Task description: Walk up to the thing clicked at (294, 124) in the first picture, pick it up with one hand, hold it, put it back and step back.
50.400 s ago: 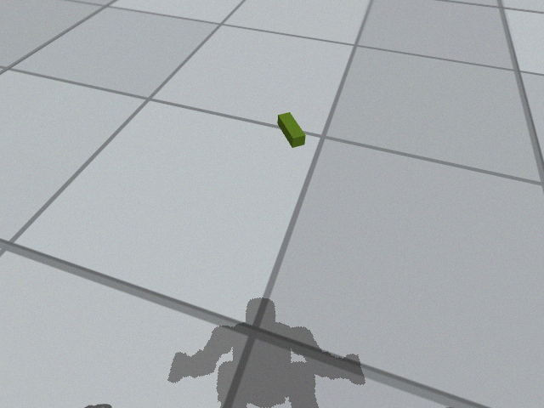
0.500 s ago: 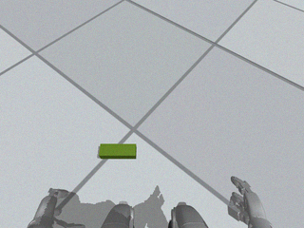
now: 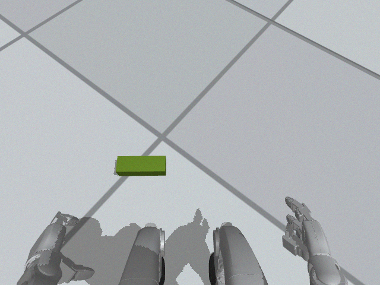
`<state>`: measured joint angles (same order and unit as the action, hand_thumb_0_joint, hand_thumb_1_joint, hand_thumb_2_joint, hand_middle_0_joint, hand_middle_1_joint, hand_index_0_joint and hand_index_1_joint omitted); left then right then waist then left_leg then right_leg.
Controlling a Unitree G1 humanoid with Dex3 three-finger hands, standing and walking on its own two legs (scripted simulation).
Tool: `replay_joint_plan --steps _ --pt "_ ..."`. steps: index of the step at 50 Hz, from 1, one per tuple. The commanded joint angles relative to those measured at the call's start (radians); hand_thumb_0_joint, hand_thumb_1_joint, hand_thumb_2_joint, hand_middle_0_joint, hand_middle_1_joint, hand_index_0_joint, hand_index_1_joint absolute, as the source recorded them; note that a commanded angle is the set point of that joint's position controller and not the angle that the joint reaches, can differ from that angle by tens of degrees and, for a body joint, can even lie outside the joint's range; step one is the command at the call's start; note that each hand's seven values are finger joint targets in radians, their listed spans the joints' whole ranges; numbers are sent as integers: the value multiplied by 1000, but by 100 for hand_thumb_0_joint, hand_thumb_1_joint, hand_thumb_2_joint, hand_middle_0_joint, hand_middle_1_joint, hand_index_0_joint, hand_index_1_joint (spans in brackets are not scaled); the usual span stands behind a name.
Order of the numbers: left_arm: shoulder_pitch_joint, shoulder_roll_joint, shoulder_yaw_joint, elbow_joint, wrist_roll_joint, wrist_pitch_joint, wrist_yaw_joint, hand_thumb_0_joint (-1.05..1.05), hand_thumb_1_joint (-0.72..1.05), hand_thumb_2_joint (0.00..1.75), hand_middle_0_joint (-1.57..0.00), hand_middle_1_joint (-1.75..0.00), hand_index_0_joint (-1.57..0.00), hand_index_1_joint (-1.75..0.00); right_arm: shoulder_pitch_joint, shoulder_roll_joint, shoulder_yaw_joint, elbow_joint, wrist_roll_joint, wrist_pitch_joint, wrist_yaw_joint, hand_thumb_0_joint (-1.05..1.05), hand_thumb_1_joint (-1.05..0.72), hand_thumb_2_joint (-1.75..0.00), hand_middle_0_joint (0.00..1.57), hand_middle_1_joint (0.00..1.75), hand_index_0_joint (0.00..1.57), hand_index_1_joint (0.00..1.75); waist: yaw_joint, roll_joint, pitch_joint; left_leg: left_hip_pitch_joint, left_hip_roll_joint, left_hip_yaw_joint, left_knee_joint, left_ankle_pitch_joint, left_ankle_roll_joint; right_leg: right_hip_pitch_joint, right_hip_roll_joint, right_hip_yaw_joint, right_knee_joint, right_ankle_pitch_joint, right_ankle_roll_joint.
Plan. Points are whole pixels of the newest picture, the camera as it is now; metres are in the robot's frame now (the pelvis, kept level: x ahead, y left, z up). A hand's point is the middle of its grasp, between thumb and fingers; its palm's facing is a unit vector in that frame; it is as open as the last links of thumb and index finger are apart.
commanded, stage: rise first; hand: left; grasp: from above
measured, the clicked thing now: (142, 166) +0.53 +0.20 -0.60
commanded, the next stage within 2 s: none
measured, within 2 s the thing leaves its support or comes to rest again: neither
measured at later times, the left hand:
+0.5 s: hand (106, 193) +0.34 +0.26 -0.32, palm faces -0.49 -0.22 -0.85, open 14.1 cm
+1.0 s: hand (118, 176) +0.43 +0.25 -0.41, palm faces -0.46 +0.03 -0.89, open 14.2 cm
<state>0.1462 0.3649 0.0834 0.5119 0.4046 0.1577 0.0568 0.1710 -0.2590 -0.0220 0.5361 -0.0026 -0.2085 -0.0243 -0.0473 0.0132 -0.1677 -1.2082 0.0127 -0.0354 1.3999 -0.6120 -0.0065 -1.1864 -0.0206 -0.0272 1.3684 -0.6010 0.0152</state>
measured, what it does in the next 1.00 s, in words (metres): lowers itself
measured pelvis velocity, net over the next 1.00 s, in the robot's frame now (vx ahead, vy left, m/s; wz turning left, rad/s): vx -0.07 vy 0.01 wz -0.10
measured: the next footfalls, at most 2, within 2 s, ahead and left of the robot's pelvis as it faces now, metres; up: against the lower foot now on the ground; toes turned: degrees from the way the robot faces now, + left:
none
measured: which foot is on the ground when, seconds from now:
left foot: down 0.00-1.00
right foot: down 0.00-1.00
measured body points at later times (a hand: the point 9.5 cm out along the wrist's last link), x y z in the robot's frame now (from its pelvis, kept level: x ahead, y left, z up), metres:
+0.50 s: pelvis -0.07 -0.01 -0.19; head +0.14 +0.00 +0.21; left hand +0.37 +0.27 -0.27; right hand +0.03 -0.29 -0.32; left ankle +0.02 +0.12 -0.60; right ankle +0.02 -0.13 -0.60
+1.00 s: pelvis -0.07 +0.01 -0.26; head +0.17 +0.06 +0.11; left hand +0.45 +0.25 -0.36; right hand -0.05 -0.27 -0.37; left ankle +0.02 +0.12 -0.60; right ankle +0.02 -0.13 -0.60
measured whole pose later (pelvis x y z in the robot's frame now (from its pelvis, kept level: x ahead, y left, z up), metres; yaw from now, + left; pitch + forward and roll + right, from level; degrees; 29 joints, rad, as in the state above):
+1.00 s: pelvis -0.07 +0.01 -0.26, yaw -6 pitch +35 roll -8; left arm -0.99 0.75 0.05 1.36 1.29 -0.24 0.29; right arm 0.17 -0.25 0.02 0.74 -0.10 -0.03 0.11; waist -0.23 0.00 -0.07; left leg -2.23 0.00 -0.10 2.29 -0.68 0.02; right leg -2.16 -0.01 -0.06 2.21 -0.66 0.04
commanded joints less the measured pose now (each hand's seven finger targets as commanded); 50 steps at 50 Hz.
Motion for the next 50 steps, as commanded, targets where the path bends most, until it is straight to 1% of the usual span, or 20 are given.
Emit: replay_joint_plan --steps 1,2,5,7,9,12,13,16,17,19,22,27,31,35,39,40,41,42,48,50 --pt "-194 167 24 -94 104 -124 36 0 -58 97 -8 -107 -9 -106 -1 -163 -73 -68 8 -53 -2 0 -93 -91 20 30 20 30 -13 102 -375 136 -15 -8 -41 258 5 -29 27 1 22 227 -40" --pt "-240 173 11 -76 125 -139 42 0 -57 97 -8 -107 -8 -107 -3 -165 -77 -58 10 -54 0 0 -92 -91 20 30 20 30 -21 86 -388 92 -17 -7 -8 242 8 -59 29 0 45 224 -39" --pt "-317 285 82 -3 195 -164 74 0 -61 99 -9 -108 -9 -108 -2 -183 -82 -21 15 -47 5 0 -94 -91 20 30 20 30 8 95 -442 6 -20 -2 72 254 11 -121 28 5 121 232 -43" --pt "-417 334 97 -16 240 -175 92 0 -61 101 -9 -109 -8 -109 2 -190 -88 -6 20 -38 9 0 -94 -91 20 30 20 30 21 120 -498 -9 -19 -5 103 265 8 -168 27 4 166 230 -46" --pt "-467 308 70 83 291 -172 103 0 -61 100 -8 -110 -8 -110 12 -189 -89 17 21 -26 13 0 -94 -91 20 30 20 30 6 104 -505 -71 -22 6 154 263 14 -201 30 2 191 233 -45" --pt "-626 330 62 165 328 -187 103 0 -60 101 -8 -110 -8 -110 32 -186 -96 46 18 -13 25 0 -93 -91 20 30 20 30 -12 47 -536 -215 -29 28 242 192 29 -226 33 8 216 195 -40" --pt "-673 374 73 184 341 -198 99 0 -59 100 -8 -110 -8 -110 34 -186 -100 51 16 -10 29 0 -92 -91 20 30 20 30 -4 27 -558 -255 -31 34 267 166 31 -211 34 12 227 172 -36" --pt "-845 396 35 233 398 -243 89 0 -59 101 -9 -108 -9 -108 61 -186 -109 80 5 2 36 0 -92 -91 20 30 20 30 -31 4 -612 -317 -27 44 342 124 36 -233 34 16 260 133 -32" --pt "-916 437 40 237 417 -262 90 0 -57 102 -7 -107 -7 -108 69 -188 -107 85 0 5 37 0 -90 -90 20 30 20 30 -37 15 -623 -336 -26 45 364 107 36 -241 35 21 269 108 -31" --pt "-991 448 24 317 451 -295 91 0 -56 103 -7 -107 -6 -107 82 -184 -103 106 -7 12 39 0 -88 -90 20 30 20 30 -58 -8 -587 -406 -26 46 405 58 41 -284 40 21 282 51 -28" --pt "-1077 526 42 420 527 -334 108 0 -54 105 -4 -107 -4 -107 98 -197 -96 123 -16 30 46 0 -86 -89 20 30 20 30 -54 21 -587 -446 -27 43 437 23 39 -352 44 1 336 4 -36" --pt "-1152 553 37 552 631 -367 149 0 -54 103 -4 -108 -5 -107 117 -205 -80 136 -31 68 59 0 -87 -89 20 30 20 30 -66 68 -560 -496 -30 30 468 -42 36 -471 50 -37 414 -65 -47" --pt "-1267 583 34 566 700 -382 180 0 -55 104 -4 -104 -5 -104 148 -217 -74 151 -41 99 69 0 -88 -90 20 30 20 30 -91 150 -601 -456 -29 8 493 1 29 -547 47 -69 491 -4 -53" --pt "-1349 602 34 558 756 -392 215 0 -56 105 -5 -102 -5 -102 169 -219 -72 167 -55 136 81 0 -89 -90 20 30 20 30 -111 203 -637 -427 -31 14 543 76 28 -578 47 -76 535 69 -56" --pt "-1409 602 21 600 813 -395 250 0 -56 104 -5 -100 -5 -100 191 -235 -63 185 -69 158 93 0 -90 -90 20 30 20 30 -138 271 -615 -401 -23 -19 556 106 15 -676 42 -96 599 94 -63" --pt "-1373 599 16 660 830 -390 252 0 -57 104 -5 -100 -5 -100 191 -238 -58 191 -74 163 97 0 -90 -90 20 30 20 30 -145 268 -590 -398 -20 -26 562 121 13 -697 39 -100 606 101 -61" --pt "-1446 623 19 612 839 -396 260 0 -55 103 -5 -101 -5 -100 195 -241 -60 189 -76 167 99 0 -90 -90 20 30 20 30 -152 295 -616 -402 -21 -24 574 121 14 -698 40 -100 615 107 -62" --pt "-1409 603 12 677 849 -394 260 0 -57 104 -5 -99 -5 -100 202 -243 -56 190 -82 171 104 0 -90 -90 20 30 20 30 -166 278 -585 -412 -21 -30 576 123 14 -703 37 -103 617 107 -60" --pt "-1492 620 0 718 873 -398 272 0 -55 102 -5 -101 -6 -100 214 -249 -33 185 -105 186 117 0 -90 -90 20 30 20 30 -208 275 -559 -450 -21 -32 617 100 22 -714 38 -111 630 103 -54" --pt "-1529 631 1 706 871 -398 276 0 -53 101 -5 -102 -7 -101 214 -249 -30 183 -108 187 118 0 -90 -90 20 30 20 30 -205 287 -586 -456 -21 -29 631 95 24 -714 42 -113 635 102 -55"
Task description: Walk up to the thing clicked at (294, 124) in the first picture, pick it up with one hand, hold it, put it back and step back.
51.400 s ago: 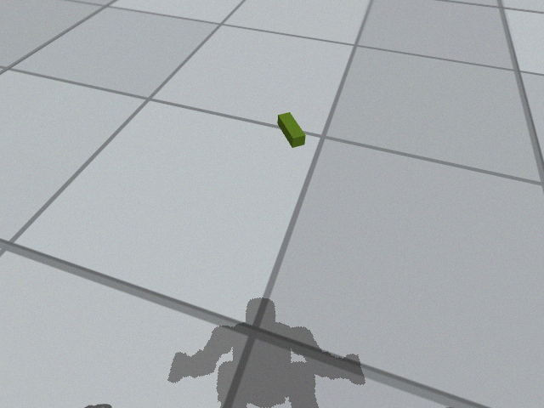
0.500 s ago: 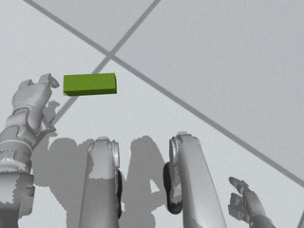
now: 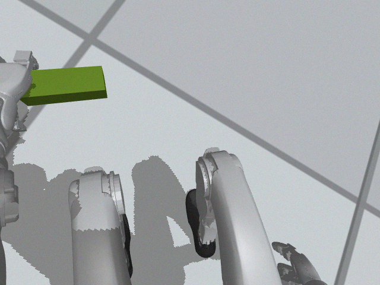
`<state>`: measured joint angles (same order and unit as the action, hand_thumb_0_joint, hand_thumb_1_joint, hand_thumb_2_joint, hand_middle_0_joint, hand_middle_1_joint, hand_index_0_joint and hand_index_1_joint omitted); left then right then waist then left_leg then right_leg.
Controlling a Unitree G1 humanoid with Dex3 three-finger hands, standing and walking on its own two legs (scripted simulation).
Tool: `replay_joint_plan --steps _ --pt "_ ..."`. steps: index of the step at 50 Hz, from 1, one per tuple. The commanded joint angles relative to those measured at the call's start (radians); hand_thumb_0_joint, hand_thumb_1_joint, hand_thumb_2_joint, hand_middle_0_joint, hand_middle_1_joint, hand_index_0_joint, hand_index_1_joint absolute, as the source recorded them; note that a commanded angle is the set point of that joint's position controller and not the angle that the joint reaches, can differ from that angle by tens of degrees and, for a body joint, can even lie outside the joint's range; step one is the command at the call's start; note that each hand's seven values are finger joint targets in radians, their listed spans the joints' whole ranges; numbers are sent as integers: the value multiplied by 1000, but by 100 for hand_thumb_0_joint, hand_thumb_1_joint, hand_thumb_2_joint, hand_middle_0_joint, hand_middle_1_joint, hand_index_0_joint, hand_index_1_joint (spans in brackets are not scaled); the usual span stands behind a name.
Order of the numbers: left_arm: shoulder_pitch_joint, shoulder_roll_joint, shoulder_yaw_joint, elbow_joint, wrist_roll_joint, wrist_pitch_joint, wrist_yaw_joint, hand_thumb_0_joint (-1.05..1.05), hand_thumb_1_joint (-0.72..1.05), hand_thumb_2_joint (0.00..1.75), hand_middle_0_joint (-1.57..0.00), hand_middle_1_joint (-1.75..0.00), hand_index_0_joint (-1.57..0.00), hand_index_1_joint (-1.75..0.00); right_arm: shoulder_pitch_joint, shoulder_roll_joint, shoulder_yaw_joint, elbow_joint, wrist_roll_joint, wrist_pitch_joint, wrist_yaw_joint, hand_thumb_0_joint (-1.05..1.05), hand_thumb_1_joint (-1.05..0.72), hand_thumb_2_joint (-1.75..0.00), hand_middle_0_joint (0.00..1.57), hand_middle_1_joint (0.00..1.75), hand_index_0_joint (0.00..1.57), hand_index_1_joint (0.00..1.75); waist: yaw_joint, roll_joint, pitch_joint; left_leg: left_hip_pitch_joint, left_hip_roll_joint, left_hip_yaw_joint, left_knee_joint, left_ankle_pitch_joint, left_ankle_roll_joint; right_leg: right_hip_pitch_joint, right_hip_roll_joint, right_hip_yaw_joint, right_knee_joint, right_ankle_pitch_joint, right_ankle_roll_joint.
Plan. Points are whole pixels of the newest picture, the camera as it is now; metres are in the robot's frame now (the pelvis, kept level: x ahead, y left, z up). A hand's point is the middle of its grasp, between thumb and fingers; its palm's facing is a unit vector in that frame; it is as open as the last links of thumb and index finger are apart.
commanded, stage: rise first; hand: left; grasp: from above
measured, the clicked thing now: (64, 85) +0.58 +0.24 -0.33
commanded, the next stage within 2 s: none
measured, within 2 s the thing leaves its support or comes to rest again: neither
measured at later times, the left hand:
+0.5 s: hand (31, 89) +0.52 +0.28 -0.19, palm faces -0.46 -0.04 -0.89, open 14.0 cm
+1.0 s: hand (34, 86) +0.53 +0.28 -0.20, palm faces -0.46 -0.03 -0.89, open 14.0 cm
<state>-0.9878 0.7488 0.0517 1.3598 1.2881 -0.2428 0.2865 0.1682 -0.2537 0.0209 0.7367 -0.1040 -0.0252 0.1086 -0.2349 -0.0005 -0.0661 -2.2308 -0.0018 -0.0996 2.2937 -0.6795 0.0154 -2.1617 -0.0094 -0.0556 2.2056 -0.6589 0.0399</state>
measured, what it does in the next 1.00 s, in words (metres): stands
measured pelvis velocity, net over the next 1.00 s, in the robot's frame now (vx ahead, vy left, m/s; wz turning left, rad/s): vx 0.01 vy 0.00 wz -0.06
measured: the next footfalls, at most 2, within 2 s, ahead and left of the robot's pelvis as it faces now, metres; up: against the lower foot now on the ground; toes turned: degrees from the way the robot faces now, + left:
none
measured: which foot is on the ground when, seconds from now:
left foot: down 0.00-1.00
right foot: down 0.00-1.00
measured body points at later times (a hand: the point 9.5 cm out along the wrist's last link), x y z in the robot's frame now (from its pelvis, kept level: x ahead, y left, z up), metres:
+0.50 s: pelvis +0.01 +0.00 -0.02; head +0.27 +0.06 +0.33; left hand +0.53 +0.28 -0.14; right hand +0.02 -0.28 -0.11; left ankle +0.08 +0.12 -0.33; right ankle +0.10 -0.13 -0.33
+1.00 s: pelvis +0.01 +0.00 -0.04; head +0.27 +0.07 +0.32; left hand +0.55 +0.27 -0.15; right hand +0.01 -0.27 -0.12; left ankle +0.08 +0.12 -0.33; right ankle +0.10 -0.13 -0.33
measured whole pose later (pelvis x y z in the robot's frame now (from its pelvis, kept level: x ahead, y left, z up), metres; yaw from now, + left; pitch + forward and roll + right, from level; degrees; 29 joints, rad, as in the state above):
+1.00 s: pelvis +0.01 +0.00 -0.04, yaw -4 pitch +35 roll -10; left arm -1.13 0.89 0.06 1.48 1.28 -0.21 0.29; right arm 0.19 -0.29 0.15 0.67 -0.14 0.00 0.14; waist -0.33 -0.02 0.02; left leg -2.33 0.01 -0.15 2.42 -0.70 0.01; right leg -2.26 0.01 -0.10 2.30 -0.66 0.04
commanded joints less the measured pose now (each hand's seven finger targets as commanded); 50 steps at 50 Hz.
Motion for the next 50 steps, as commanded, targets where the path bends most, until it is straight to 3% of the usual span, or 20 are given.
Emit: replay_joint_plan --steps 1,3,4,5,8,11,17,19,22,28,34,35,46,47,50 --pt "-376 252 32 -90 -10 6 51 0 -54 101 -5 -102 -7 -101 213 -255 -65 -16 -9 5 -13 0 -90 -90 20 30 20 30 -20 293 -671 544 -7 36 -259 155 3 260 34 -87 -195 156 -80" --pt "-381 247 29 -61 -16 13 55 0 -54 101 -5 -103 -7 -101 223 -254 -53 -22 -15 4 -7 0 -90 -90 20 30 20 30 -35 277 -657 516 -7 38 -245 157 7 274 36 -91 -193 164 -77" --pt "-418 265 35 -92 -17 15 60 0 -52 99 -5 -104 -7 -102 219 -257 -51 -21 -13 5 -8 0 -90 -90 20 30 20 30 -21 298 -675 521 -6 40 -243 158 7 263 38 -89 -187 168 -80" --pt "-388 255 26 -37 -13 22 60 0 -53 100 -5 -104 -7 -102 217 -257 -45 -21 -15 5 -6 0 -91 -90 20 30 20 30 -34 300 -646 518 -4 36 -240 163 4 256 38 -94 -180 171 -80" --pt "-452 285 36 -67 -4 26 68 0 -52 99 -5 -104 -7 -102 227 -269 -37 -22 -16 5 -4 0 -90 -90 20 30 20 30 -41 350 -658 528 2 31 -230 179 0 234 38 -96 -160 191 -81" --pt "-434 270 27 -54 -6 34 63 0 -52 99 -5 -104 -7 -102 237 -272 -26 -26 -20 8 1 0 -90 -90 20 30 20 30 -59 334 -654 530 6 24 -213 204 0 240 38 -102 -155 213 -76" --pt "-443 335 54 -61 -18 36 56 0 -52 99 -5 -105 -7 -103 252 -276 -9 -38 -25 14 6 0 -90 -90 20 30 20 30 -58 327 -677 469 3 44 -179 211 10 316 47 -99 -152 236 -70" --pt "-421 325 42 -42 -16 37 48 0 -52 98 -5 -106 -8 -104 259 -277 -2 -39 -29 17 9 0 -91 -90 20 30 20 30 -71 324 -672 474 5 44 -164 234 12 326 51 -103 -151 260 -67" --pt "-435 359 55 -56 -20 37 49 0 -51 97 -5 -106 -8 -103 255 -279 3 -42 -27 21 9 0 -90 -90 20 30 20 30 -58 321 -674 437 4 48 -158 208 16 335 55 -99 -150 243 -67" --pt "-434 350 45 -55 -18 35 46 0 -51 97 -5 -105 -7 -103 263 -292 15 -45 -30 27 13 0 -90 -90 20 30 20 30 -76 357 -661 460 8 29 -158 233 6 299 56 -115 -127 254 -71" --pt "-441 343 31 -35 -27 37 42 0 -50 96 -5 -107 -8 -104 256 -298 25 -55 -30 28 16 0 -90 -90 20 30 20 30 -95 366 -595 442 12 19 -158 196 5 259 55 -122 -121 229 -73" --pt "-470 354 34 -63 -27 33 43 0 -57 103 -6 -102 -5 -102 257 -298 29 -56 -32 29 17 0 -90 -90 20 30 20 30 -96 369 -618 440 10 20 -158 191 5 265 58 -124 -119 225 -74" --pt "-490 378 28 -57 -20 38 41 0 -51 97 -5 -106 -8 -104 263 -305 44 -57 -31 34 18 0 -90 -90 20 30 20 30 -107 381 -645 451 10 21 -126 236 6 279 61 -126 -110 264 -69" --pt "-458 370 27 -7 -22 44 42 0 -51 97 -5 -106 -8 -103 258 -308 44 -55 -30 33 19 0 -90 -90 20 30 20 30 -104 367 -602 433 9 16 -133 223 5 256 58 -126 -104 255 -71" --pt "-496 385 25 -23 -19 38 39 0 -52 98 -5 -106 -7 -104 257 -307 52 -60 -32 37 18 0 -90 -90 20 30 20 30 -112 367 -617 404 9 21 -127 192 9 271 62 -128 -108 235 -69"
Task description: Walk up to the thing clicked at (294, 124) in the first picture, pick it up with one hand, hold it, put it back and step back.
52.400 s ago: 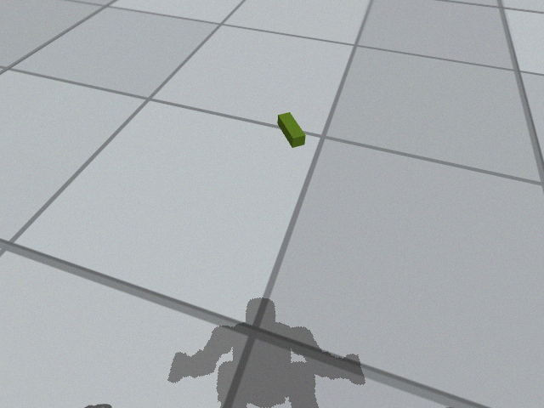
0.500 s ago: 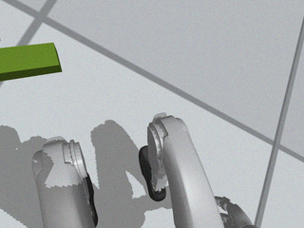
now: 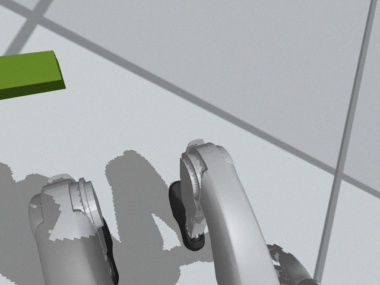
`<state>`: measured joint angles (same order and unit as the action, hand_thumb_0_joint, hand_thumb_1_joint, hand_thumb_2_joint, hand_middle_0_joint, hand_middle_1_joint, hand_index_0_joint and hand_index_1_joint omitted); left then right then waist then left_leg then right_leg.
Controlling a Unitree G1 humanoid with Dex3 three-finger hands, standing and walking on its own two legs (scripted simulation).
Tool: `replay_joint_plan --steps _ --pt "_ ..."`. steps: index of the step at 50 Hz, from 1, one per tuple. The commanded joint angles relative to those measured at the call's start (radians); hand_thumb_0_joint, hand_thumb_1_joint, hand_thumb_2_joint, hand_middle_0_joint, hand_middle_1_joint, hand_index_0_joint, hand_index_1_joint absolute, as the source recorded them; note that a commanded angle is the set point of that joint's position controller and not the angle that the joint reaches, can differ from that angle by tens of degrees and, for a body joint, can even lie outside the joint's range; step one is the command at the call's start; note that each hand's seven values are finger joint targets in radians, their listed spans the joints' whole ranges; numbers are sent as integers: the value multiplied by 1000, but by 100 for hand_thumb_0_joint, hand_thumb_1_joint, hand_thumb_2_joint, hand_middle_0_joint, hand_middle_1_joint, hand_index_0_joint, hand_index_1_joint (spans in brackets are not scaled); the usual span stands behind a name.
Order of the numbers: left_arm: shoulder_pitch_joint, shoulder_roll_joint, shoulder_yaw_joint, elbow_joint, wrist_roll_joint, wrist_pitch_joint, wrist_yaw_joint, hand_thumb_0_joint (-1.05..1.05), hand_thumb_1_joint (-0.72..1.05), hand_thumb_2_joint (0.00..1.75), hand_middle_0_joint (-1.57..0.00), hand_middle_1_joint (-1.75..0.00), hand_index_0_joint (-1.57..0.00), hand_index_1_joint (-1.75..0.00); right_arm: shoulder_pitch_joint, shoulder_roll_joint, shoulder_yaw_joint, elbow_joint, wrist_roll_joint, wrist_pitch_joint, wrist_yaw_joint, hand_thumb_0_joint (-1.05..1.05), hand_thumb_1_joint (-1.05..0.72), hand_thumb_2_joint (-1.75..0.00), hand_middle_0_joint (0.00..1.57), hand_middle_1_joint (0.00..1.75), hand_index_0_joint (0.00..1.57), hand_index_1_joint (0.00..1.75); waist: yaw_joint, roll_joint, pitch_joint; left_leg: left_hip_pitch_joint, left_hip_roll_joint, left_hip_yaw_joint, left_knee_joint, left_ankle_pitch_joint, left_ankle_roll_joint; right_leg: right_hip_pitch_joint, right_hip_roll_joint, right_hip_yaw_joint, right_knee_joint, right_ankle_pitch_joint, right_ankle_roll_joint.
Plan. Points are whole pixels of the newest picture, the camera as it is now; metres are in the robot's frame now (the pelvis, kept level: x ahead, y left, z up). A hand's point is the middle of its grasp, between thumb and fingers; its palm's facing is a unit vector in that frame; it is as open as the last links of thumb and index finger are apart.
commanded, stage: rise first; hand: left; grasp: from above
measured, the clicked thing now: (9, 77) +0.56 +0.28 -0.30
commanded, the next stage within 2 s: approach in 1.20 s
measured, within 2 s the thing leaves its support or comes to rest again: neither
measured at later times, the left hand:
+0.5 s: hand out of the picture +0.51 +0.31 -0.18, palm faces -0.46 -0.07 -0.89, open 14.0 cm
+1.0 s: hand out of the picture +0.51 +0.31 -0.17, palm faces -0.46 -0.06 -0.89, open 14.0 cm
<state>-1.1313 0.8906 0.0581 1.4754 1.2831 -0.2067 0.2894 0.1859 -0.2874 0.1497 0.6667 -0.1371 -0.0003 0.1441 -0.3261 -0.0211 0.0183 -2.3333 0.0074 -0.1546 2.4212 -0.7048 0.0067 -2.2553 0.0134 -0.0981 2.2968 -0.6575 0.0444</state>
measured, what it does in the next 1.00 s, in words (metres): stands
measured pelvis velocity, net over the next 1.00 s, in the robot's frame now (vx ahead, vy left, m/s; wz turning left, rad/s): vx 0.00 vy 0.00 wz -0.02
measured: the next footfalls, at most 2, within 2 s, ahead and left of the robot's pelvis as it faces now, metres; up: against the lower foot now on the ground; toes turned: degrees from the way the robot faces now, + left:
none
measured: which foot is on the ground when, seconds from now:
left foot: down 0.00-1.00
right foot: down 0.00-1.00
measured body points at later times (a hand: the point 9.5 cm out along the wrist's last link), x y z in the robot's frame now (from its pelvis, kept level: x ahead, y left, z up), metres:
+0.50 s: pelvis +0.00 +0.00 -0.01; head +0.27 +0.09 +0.34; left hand +0.53 +0.31 -0.13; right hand +0.02 -0.26 -0.08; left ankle +0.07 +0.12 -0.30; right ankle +0.11 -0.13 -0.30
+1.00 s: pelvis +0.00 +0.00 -0.01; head +0.26 +0.09 +0.35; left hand +0.53 +0.31 -0.12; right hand +0.02 -0.26 -0.08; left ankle +0.07 +0.12 -0.30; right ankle +0.11 -0.12 -0.30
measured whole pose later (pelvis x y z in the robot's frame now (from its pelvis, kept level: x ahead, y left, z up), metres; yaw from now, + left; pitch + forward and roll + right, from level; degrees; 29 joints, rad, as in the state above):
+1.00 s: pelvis +0.00 +0.00 -0.01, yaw -1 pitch +34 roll -11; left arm -1.15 0.94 0.05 1.50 1.29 -0.21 0.28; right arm 0.20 -0.29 0.20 0.64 -0.14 0.00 0.14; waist -0.36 -0.03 0.04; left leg -2.35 0.00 -0.17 2.44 -0.69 0.01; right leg -2.26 0.02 -0.11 2.31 -0.64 0.05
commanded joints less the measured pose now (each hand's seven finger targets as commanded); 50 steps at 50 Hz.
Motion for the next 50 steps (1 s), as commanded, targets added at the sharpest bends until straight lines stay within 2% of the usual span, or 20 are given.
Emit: replay_joint_plan --steps 1,3,7,11,12,14,17,18,20,22,25,27,30,36,38,43,45,46,49,50 --pt "-365 253 23 -148 -13 -1 39 0 -51 97 -5 -105 -7 -103 239 -278 -75 8 0 12 -19 0 -90 -90 20 30 20 30 -26 397 -706 523 0 69 -256 227 14 356 37 -89 -193 237 -74" --pt "-336 224 9 -97 -19 3 34 0 -51 97 -5 -107 -8 -104 235 -275 -71 5 -1 8 -17 0 -90 -90 20 30 20 30 -36 379 -656 504 1 66 -249 214 16 338 39 -90 -193 229 -75" --pt "-358 270 25 -116 -14 -4 43 0 -51 97 -5 -106 -7 -104 240 -277 -62 6 -3 9 -20 0 -90 -90 20 30 20 30 -26 376 -681 473 -4 80 -243 208 21 380 41 -84 -200 228 -70" --pt "-375 257 8 -115 -11 -8 39 0 -51 97 -5 -106 -8 -104 234 -279 -57 4 -4 9 -21 0 -90 -90 20 30 20 30 -43 380 -680 487 1 71 -235 205 20 357 46 -92 -195 226 -72" --pt "-362 276 13 -107 -3 -6 42 0 -52 98 -6 -106 -7 -104 231 -282 -58 2 -3 10 -23 0 -90 -90 20 30 20 30 -29 381 -684 486 0 75 -234 203 20 362 44 -87 -197 225 -72" --pt "-363 286 25 -109 -11 -7 48 0 -51 97 -5 -105 -7 -103 233 -285 -56 0 -5 8 -23 0 -90 -90 20 30 20 30 -29 409 -675 496 -1 70 -247 200 15 349 40 -92 -192 217 -73" --pt "-363 268 10 -113 -4 -8 47 0 -52 98 -5 -106 -7 -104 236 -283 -51 -3 -4 8 -21 0 -90 -90 20 30 20 30 -46 409 -675 510 2 61 -239 221 14 344 43 -99 -183 237 -75" --pt "-379 294 23 -142 -3 -10 51 0 -52 97 -6 -106 -7 -104 237 -286 -53 2 -4 10 -22 0 -90 -90 20 30 20 30 -35 429 -703 526 3 66 -240 240 13 359 43 -95 -183 250 -75" --pt "-355 286 23 -120 -11 -6 52 0 -52 97 -6 -106 -7 -104 233 -284 -54 -4 -4 8 -21 0 -90 -90 20 30 20 30 -30 409 -687 507 2 69 -232 236 16 356 44 -93 -183 249 -73" --pt "-364 270 17 -117 -16 -5 51 0 -51 97 -6 -106 -7 -104 240 -284 -50 2 -8 5 -20 0 -90 -90 20 30 20 30 -50 400 -662 503 3 66 -231 229 16 353 41 -95 -190 247 -71" --pt "-348 299 29 -124 -8 -2 53 0 -51 97 -6 -105 -8 -104 239 -288 -50 -2 -5 4 -21 0 -90 -90 20 30 20 30 -34 438 -682 539 4 64 -230 263 12 347 39 -95 -179 268 -73" --pt "-354 283 23 -125 -11 -3 50 0 -51 98 -6 -105 -8 -103 244 -287 -49 -1 -8 2 -17 0 -90 -90 20 30 20 30 -50 430 -672 523 4 62 -227 262 13 350 40 -98 -179 270 -73" --pt "-342 307 31 -154 -1 -2 44 0 -52 98 -6 -105 -7 -104 237 -287 -51 -10 -6 6 -16 0 -90 -90 20 30 20 30 -31 466 -703 547 5 64 -239 262 9 357 41 -97 -177 264 -75" --pt "-372 256 7 -147 -23 1 33 0 -52 98 -6 -105 -7 -103 239 -290 -51 -8 -4 7 -14 0 -90 -90 20 30 20 30 -56 434 -640 525 6 48 -249 218 9 305 39 -105 -179 233 -77" --pt "-351 246 -2 -110 -17 4 29 0 -52 99 -6 -104 -7 -103 238 -291 -48 -11 -5 5 -15 0 -90 -90 20 30 20 30 -62 423 -619 515 6 48 -247 213 10 300 39 -106 -182 229 -77" --pt "-354 258 -4 -121 -9 -1 25 0 -53 100 -6 -105 -7 -104 244 -287 -42 -12 -7 7 -16 0 -90 -90 20 30 20 30 -56 425 -660 514 2 58 -241 228 12 345 42 -102 -185 243 -74" --pt "-367 287 8 -144 -8 -4 27 0 -53 101 -6 -104 -7 -103 239 -292 -42 -14 -5 10 -18 0 -90 -90 20 30 20 30 -44 430 -682 523 3 60 -237 232 13 349 41 -100 -186 246 -74" --pt "-364 280 9 -133 -10 -1 28 0 -52 99 -6 -105 -7 -104 245 -292 -41 -16 -6 7 -18 0 -90 -90 20 30 20 30 -54 430 -667 520 2 59 -239 237 12 346 39 -101 -188 250 -72" --pt "-352 292 15 -124 -10 -1 33 0 -53 100 -6 -104 -7 -103 234 -291 -41 -22 -3 6 -20 0 -90 -90 20 30 20 30 -38 426 -656 508 3 59 -243 214 13 330 41 -99 -184 232 -76" --pt "-360 290 13 -132 -8 -1 33 0 -53 100 -6 -105 -7 -104 233 -287 -38 -22 -4 6 -19 0 -90 -90 20 30 20 30 -47 424 -656 489 2 64 -240 204 15 345 42 -99 -189 223 -74"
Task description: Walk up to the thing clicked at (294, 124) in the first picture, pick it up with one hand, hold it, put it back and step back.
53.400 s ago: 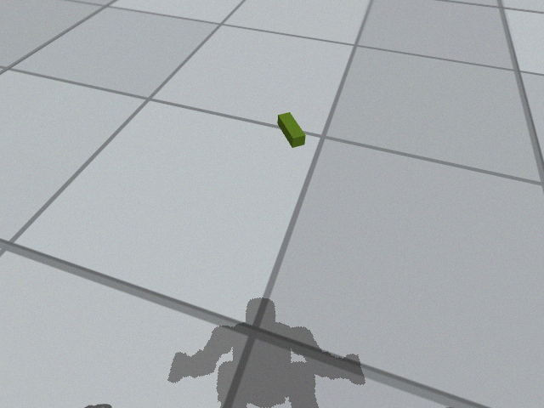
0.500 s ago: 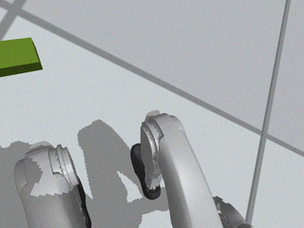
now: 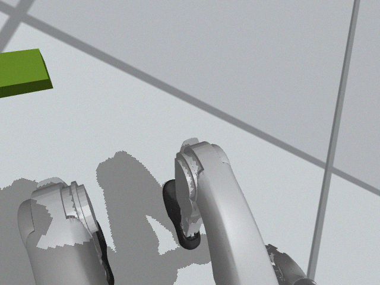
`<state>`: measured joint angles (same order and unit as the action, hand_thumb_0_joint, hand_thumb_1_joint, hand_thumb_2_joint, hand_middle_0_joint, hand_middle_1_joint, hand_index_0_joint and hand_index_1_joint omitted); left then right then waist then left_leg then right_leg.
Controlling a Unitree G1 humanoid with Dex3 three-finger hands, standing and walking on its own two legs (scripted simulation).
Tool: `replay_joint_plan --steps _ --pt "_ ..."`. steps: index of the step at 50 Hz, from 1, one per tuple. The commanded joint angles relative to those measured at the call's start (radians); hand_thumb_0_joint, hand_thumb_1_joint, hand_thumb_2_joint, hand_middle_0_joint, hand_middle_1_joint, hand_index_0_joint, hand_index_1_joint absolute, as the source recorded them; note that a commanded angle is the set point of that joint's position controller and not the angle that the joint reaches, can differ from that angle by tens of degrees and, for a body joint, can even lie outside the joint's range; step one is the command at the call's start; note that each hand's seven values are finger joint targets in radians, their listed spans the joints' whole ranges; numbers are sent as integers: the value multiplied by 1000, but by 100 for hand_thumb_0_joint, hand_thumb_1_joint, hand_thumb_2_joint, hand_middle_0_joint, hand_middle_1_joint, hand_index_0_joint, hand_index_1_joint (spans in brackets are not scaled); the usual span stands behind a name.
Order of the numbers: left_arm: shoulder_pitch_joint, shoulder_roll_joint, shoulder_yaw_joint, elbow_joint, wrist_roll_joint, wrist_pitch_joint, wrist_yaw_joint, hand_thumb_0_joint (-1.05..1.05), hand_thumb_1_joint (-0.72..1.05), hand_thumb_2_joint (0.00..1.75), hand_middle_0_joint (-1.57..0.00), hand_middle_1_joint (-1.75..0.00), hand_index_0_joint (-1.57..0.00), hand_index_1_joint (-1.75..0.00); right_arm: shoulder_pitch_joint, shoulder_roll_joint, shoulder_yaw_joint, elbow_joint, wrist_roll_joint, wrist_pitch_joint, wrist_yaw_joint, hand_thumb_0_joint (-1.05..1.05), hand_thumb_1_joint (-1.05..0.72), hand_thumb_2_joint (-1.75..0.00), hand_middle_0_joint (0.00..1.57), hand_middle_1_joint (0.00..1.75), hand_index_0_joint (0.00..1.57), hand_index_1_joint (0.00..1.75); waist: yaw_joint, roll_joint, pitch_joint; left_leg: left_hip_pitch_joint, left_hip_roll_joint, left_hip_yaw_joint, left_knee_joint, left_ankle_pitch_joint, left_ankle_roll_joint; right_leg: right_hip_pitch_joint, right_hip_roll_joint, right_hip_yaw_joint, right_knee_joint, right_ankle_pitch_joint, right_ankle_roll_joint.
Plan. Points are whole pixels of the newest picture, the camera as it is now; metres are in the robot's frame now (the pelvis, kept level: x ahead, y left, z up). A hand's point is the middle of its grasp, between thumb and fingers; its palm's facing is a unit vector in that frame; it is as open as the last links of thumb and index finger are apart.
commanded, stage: rise first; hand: left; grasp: from above
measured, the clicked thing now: out of the picture +0.56 +0.29 -0.29
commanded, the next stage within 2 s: approach in 0.20 s
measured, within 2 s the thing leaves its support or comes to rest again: neither
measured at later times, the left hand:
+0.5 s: hand out of the picture +0.52 +0.31 -0.16, palm faces -0.44 -0.06 -0.90, open 13.9 cm
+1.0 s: hand out of the picture +0.53 +0.29 -0.16, palm faces -0.52 -0.08 -0.85, open 13.8 cm
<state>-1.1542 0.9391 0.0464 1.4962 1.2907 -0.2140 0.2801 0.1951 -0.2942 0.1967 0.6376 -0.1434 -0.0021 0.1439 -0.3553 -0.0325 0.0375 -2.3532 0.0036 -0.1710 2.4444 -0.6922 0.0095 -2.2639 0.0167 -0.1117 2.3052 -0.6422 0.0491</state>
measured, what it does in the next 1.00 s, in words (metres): stands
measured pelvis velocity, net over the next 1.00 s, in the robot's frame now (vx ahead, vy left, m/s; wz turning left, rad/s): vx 0.00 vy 0.00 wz -0.01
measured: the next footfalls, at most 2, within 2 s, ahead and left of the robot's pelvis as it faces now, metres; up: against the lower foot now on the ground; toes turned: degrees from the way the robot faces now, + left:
none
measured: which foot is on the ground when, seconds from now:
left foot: down 0.00-1.00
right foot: down 0.00-1.00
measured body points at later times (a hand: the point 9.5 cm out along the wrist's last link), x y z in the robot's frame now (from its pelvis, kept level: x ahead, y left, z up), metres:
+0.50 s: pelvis +0.00 +0.00 +0.00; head +0.26 +0.10 +0.35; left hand +0.54 +0.31 -0.11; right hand +0.02 -0.26 -0.08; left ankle +0.07 +0.12 -0.29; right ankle +0.11 -0.12 -0.29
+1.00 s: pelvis +0.00 +0.00 +0.00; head +0.27 +0.06 +0.35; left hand +0.56 +0.29 -0.11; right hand -0.01 -0.26 -0.08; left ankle +0.07 +0.12 -0.29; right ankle +0.11 -0.12 -0.29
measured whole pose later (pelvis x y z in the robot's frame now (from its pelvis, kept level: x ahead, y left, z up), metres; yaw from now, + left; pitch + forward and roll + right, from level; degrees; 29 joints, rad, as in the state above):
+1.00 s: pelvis +0.00 +0.00 +0.00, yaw +0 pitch +33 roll -10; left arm -1.24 0.97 0.02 1.54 1.21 -0.07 0.17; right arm 0.21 -0.32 0.28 0.58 -0.13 0.06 0.10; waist -0.42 -0.01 0.09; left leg -2.34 0.02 -0.17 2.43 -0.68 0.01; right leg -2.27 0.04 -0.11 2.29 -0.61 0.05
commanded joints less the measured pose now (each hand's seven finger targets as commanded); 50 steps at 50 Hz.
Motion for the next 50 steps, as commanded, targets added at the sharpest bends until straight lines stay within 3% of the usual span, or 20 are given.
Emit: replay_joint_plan --steps 1,8,13,15,16,23,27,31,34,37,40,42,45,48,50 --pt "-336 242 25 -157 -18 7 45 0 -53 100 -6 -105 -7 -104 220 -281 -85 8 4 10 -20 0 -90 -90 20 30 20 30 -6 433 -682 515 6 81 -265 192 11 347 39 -84 -196 208 -81" --pt "-325 218 13 -142 -24 18 34 0 -54 100 -6 -105 -7 -104 230 -280 -86 8 4 10 -20 0 -90 -90 20 30 20 30 -25 417 -671 508 7 81 -261 210 14 358 37 -83 -203 226 -76" --pt "-338 229 14 -153 -26 19 27 0 -52 100 -6 -106 -7 -104 228 -284 -85 8 4 12 -22 0 -90 -90 20 30 20 30 -17 439 -690 531 8 75 -269 225 8 352 38 -86 -194 231 -81" --pt "-356 237 17 -184 -25 14 21 0 -59 106 -7 -102 -6 -104 230 -281 -85 9 4 14 -21 0 -91 -90 20 30 20 30 -11 456 -704 539 8 78 -270 222 7 356 39 -85 -194 227 -81" --pt "-341 241 19 -175 -21 16 19 0 -52 98 -6 -110 -8 -108 228 -284 -89 9 5 14 -22 0 -90 -90 20 30 20 30 -8 457 -705 551 7 78 -266 222 6 345 38 -84 -193 225 -83" --pt "-489 141 -50 -203 -37 -1 24 0 -51 97 -6 -111 -9 -108 244 -280 -82 27 -1 9 -30 0 -90 -89 20 30 20 30 -74 433 -668 491 7 78 -256 166 14 333 41 -88 -208 204 -77" --pt "-530 83 -101 -131 -30 18 36 0 -51 98 -6 -112 -9 -109 248 -289 -77 38 -7 3 -40 0 -90 -89 20 30 20 30 -104 459 -634 541 10 59 -268 167 3 270 39 -103 -198 205 -84" --pt "-581 127 -89 -93 5 61 60 0 -51 100 -7 -113 -9 -110 259 -294 -64 24 -12 8 -44 0 -90 -90 20 30 20 30 -101 509 -674 573 9 65 -271 217 -2 294 41 -101 -188 248 -87" --pt "-596 168 -64 -95 7 106 73 0 -51 100 -7 -112 -9 -110 255 -293 -52 4 -4 15 -44 0 -90 -89 20 30 20 30 -89 529 -719 573 10 74 -276 259 1 329 41 -93 -182 282 -89" --pt "-521 212 -42 -46 11 159 70 0 -51 97 -7 -111 -9 -109 238 -292 -39 -29 5 29 -46 0 -90 -90 20 30 20 30 -65 517 -754 554 10 91 -267 296 10 392 46 -78 -188 310 -86" --pt "-463 244 -26 -40 -22 194 38 0 -51 98 -7 -110 -9 -108 228 -289 -27 -43 19 48 -49 0 -90 -89 20 30 20 30 -52 430 -738 452 10 103 -260 280 28 469 50 -59 -209 308 -76" --pt "-395 238 -29 2 -49 207 3 0 -52 97 -7 -110 -9 -108 216 -292 -22 -56 24 58 -55 0 -90 -90 20 30 20 30 -51 376 -661 382 9 105 -258 232 35 462 54 -52 -221 257 -79" --pt "-393 283 -18 -80 -79 186 -49 0 -50 95 -7 -111 -10 -108 212 -300 -12 -67 21 74 -64 0 -90 -89 20 30 20 30 -50 327 -671 333 12 105 -239 208 39 524 56 -44 -236 228 -77" --pt "-387 271 -23 -116 -106 136 -103 0 -50 95 -7 -113 -10 -109 219 -313 -13 -72 16 75 -71 0 -90 -89 20 30 20 30 -87 269 -612 319 11 91 -215 187 38 500 53 -50 -246 193 -77" --pt "-428 256 -34 -159 -122 85 -124 0 -49 96 -7 -114 -10 -110 227 -307 -8 -57 3 76 -78 0 -90 -89 20 30 20 30 -101 289 -607 331 14 84 -199 166 32 479 55 -51 -247 169 -79"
